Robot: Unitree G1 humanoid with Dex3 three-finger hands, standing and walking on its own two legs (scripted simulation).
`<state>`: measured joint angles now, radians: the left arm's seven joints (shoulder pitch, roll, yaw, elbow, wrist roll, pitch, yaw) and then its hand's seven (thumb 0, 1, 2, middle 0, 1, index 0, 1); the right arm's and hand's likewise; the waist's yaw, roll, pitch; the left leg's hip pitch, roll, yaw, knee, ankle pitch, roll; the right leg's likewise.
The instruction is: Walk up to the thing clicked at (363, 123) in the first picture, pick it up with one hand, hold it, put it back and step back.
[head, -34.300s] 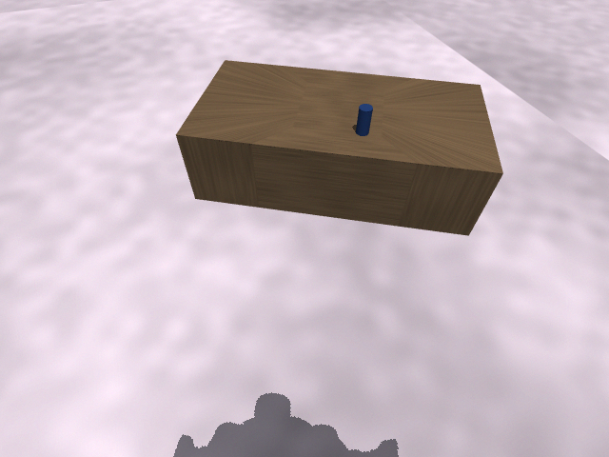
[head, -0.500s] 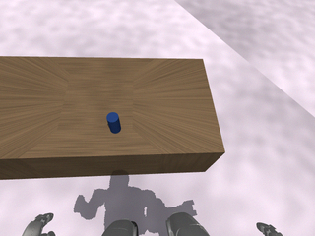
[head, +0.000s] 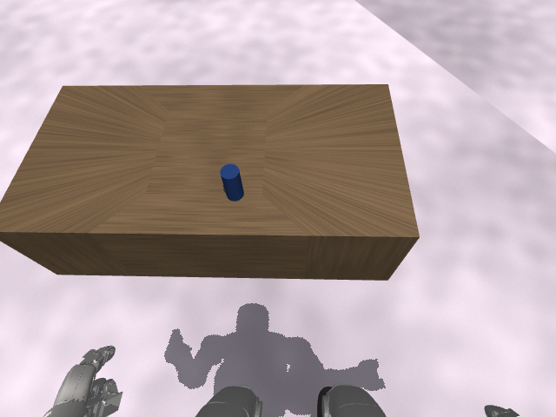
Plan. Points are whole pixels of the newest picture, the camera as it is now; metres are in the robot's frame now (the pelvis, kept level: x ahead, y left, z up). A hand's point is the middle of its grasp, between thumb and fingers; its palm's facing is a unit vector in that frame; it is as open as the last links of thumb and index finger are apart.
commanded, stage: step back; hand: left
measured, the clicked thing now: (232, 183) +0.70 +0.17 -0.34
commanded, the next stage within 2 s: none
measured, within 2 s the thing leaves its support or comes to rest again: neither
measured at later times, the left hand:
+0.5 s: hand out of the picture -0.08 +0.27 -0.16, palm faces -0.08 -0.91 -0.41, open 7.3 cm
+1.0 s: hand out of the picture -0.17 +0.26 -0.14, palm faces +0.01 -0.92 -0.38, open 7.3 cm
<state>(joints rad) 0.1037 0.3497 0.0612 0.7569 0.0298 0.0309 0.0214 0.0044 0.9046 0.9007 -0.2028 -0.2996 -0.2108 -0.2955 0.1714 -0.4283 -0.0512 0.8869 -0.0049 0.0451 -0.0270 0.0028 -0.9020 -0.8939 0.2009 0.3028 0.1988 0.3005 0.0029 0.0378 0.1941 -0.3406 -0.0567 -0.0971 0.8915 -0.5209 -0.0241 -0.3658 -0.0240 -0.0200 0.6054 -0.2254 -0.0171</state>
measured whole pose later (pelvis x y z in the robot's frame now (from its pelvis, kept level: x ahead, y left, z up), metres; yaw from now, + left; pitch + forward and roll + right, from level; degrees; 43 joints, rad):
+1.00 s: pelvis -0.32 +0.00 -0.01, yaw +2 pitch -3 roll +0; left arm 0.08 0.38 0.06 0.80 0.01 0.08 0.02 0.00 0.91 0.90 -0.20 -0.30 -0.21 -0.29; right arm 0.20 -0.36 -0.04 0.89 -0.04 0.04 0.00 0.00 -0.90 -0.89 0.20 0.30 0.20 0.30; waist -0.02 -0.03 0.18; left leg -0.27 -0.03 -0.02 0.67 -0.34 0.03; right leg -0.49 0.03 0.07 0.99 -0.51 -0.02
